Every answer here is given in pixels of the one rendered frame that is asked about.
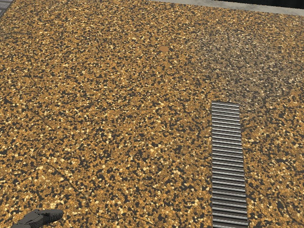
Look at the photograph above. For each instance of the left robot hand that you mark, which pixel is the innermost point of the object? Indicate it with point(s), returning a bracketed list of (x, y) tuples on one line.
[(38, 218)]

